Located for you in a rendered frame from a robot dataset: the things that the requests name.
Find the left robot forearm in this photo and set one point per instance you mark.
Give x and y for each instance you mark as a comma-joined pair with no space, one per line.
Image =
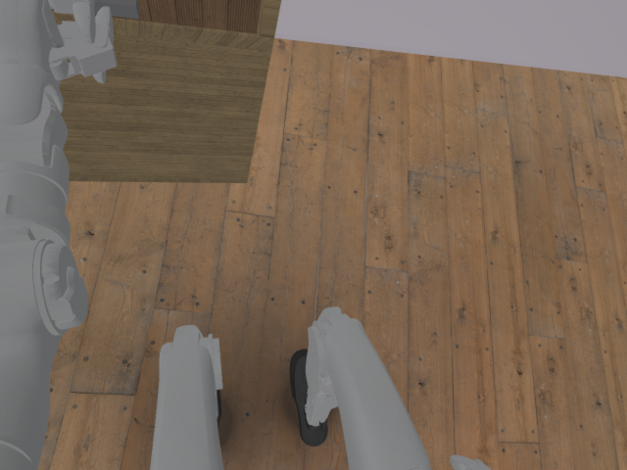
34,171

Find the robot left upper arm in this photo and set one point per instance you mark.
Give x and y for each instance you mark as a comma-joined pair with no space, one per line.
42,295

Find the cabinet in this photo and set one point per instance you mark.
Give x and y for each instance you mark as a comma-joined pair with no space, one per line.
182,105

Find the robot right thigh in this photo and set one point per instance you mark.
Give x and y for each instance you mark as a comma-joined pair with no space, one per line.
378,431

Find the robot thigh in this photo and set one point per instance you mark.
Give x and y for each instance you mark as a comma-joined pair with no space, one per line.
378,431
186,433

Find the robot left hand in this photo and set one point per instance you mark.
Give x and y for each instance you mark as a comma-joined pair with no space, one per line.
28,33

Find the robot left thigh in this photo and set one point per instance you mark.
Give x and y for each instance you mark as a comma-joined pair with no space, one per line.
186,433

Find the drawer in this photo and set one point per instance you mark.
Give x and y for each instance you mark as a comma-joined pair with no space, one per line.
232,15

